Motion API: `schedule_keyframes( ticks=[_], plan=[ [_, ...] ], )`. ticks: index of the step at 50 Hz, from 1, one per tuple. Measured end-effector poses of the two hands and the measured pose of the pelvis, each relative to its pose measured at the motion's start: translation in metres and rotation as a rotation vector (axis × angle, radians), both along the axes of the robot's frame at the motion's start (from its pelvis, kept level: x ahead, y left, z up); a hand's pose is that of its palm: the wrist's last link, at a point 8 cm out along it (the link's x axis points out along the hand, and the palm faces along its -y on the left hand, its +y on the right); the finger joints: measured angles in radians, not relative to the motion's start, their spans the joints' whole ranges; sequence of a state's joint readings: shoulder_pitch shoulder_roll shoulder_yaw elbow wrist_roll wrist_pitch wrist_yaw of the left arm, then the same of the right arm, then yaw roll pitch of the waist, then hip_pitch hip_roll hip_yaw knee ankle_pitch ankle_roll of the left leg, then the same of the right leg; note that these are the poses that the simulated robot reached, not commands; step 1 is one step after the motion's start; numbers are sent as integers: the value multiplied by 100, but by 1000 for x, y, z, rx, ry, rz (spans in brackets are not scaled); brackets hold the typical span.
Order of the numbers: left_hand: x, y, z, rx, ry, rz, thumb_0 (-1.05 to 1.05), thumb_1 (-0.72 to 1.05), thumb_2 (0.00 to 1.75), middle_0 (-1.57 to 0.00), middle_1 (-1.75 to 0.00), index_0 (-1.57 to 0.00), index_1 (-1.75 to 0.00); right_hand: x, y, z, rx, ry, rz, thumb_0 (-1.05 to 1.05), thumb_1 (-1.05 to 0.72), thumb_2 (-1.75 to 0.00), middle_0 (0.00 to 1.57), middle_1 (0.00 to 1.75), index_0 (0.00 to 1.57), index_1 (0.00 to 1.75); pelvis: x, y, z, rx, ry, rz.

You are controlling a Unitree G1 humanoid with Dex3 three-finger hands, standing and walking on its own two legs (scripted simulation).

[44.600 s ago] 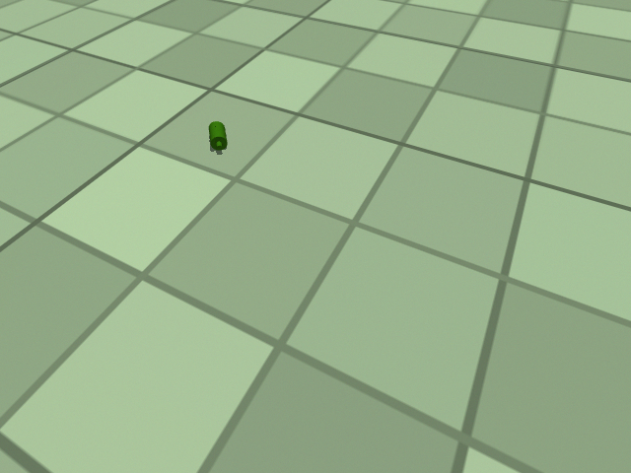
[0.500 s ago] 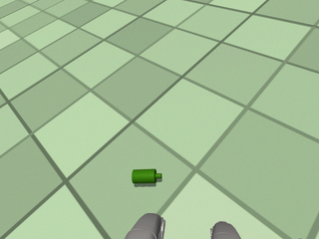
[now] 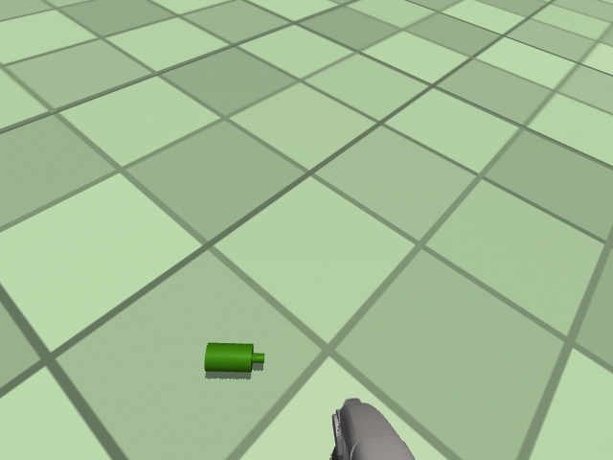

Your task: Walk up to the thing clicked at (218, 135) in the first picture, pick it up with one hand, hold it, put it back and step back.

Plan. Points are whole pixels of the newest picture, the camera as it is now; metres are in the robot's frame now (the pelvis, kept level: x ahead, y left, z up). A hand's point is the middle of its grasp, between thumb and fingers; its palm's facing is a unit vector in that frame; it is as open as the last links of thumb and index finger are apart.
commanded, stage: walk up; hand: left
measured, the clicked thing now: (235, 357) +0.51 +0.16 -0.72
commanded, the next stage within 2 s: stand in 1.20 s
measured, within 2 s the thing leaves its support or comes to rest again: neither
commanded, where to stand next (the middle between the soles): +0.12 -0.03 m, yaw -2 degrees
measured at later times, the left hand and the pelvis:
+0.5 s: hand (121, 450) +0.16 +0.26 -0.15, palm faces -0.08 -0.90 -0.43, open 7.3 cm; pelvis +0.03 -0.01 -0.01, yaw -4 degrees
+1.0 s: hand out of the picture +0.12 +0.25 -0.15, palm faces -0.13 -0.92 -0.36, open 7.3 cm; pelvis +0.03 +0.00 +0.01, yaw -5 degrees
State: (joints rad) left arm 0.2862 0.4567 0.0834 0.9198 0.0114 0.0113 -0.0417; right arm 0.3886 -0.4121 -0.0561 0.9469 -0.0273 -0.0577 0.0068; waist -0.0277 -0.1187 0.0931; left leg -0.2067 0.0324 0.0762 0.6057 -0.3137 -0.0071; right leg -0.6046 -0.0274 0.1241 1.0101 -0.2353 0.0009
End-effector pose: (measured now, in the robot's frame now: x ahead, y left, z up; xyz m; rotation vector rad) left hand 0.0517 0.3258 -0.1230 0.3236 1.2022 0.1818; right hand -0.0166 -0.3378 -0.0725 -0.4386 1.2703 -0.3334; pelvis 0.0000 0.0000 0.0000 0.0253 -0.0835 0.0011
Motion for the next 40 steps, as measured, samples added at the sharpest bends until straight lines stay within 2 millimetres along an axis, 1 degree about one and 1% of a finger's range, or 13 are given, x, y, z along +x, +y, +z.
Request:
schedule_keyframes(
  ticks=[2,4,6,8,10,13,16,18,21,23,28,33,40],
  plan=[
    [7,-11,-7,-20,28,-1,0,91,90,-21,-30,-21,-30,7,-8,-1,-11,5,-11,1,-89,-90,21,30,21,30,5,-4,-3,1,7,-13],
    [15,-23,-12,-26,50,-12,0,91,90,-21,-30,-21,-30,20,-16,-7,-11,1,-13,1,-89,-90,21,30,21,30,11,-10,-7,1,21,-26],
    [26,-33,-15,-15,56,-29,0,91,90,-21,-30,-21,-30,37,-23,-19,2,-12,-12,1,-89,-90,21,30,21,30,17,-16,-13,-2,37,-40],
    [37,-44,-13,-2,49,-46,0,91,90,-21,-30,-21,-30,55,-27,-32,22,-26,-7,1,-90,-90,21,30,21,30,19,-21,-16,-43,36,-48],
    [47,-52,-9,9,29,-71,0,91,90,-21,-30,-21,-30,72,-22,-42,53,-48,4,1,-90,-90,21,30,20,30,20,-24,-16,-38,38,-53],
    [60,-54,1,28,7,-85,0,91,89,-21,-30,-21,-30,95,-10,-50,104,-85,15,0,-90,-90,21,30,20,30,24,-24,-13,-15,48,-64],
    [74,-49,7,53,-22,-94,0,90,89,-21,-30,-21,-30,111,2,-58,139,-116,19,0,-90,-90,21,30,20,30,28,-20,-14,-15,56,-64],
    [84,-42,8,67,-46,-93,0,90,89,-21,-30,-21,-30,117,10,-62,150,-128,19,0,-90,-90,21,30,20,30,29,-16,-16,-14,54,-64],
    [97,-34,11,80,-79,-80,0,90,89,-21,-30,-21,-30,117,21,-63,167,-128,11,0,-90,-90,21,30,20,30,29,-12,-16,4,45,-73],
    [104,-31,14,86,-97,-83,0,91,90,-21,-30,-21,-30,116,25,-62,176,-123,1,0,-90,-90,21,30,21,30,29,-11,-15,-12,41,-75],
    [109,-26,16,86,-104,-111,0,91,90,-21,-30,-21,-30,111,24,-55,169,-120,-24,0,-90,-90,21,30,21,30,24,-8,-11,-10,38,-79],
    [104,-26,16,67,-78,-121,0,91,90,-21,-30,-21,-30,95,20,-47,147,-92,-47,0,-90,-90,21,30,21,30,20,-1,-6,-14,36,-90],
    [83,-28,12,40,-9,-103,0,91,90,-21,-30,-21,-30,79,17,-40,141,-38,-72,0,-90,-90,21,30,20,30,21,-2,1,-18,36,-96]
  ],
)
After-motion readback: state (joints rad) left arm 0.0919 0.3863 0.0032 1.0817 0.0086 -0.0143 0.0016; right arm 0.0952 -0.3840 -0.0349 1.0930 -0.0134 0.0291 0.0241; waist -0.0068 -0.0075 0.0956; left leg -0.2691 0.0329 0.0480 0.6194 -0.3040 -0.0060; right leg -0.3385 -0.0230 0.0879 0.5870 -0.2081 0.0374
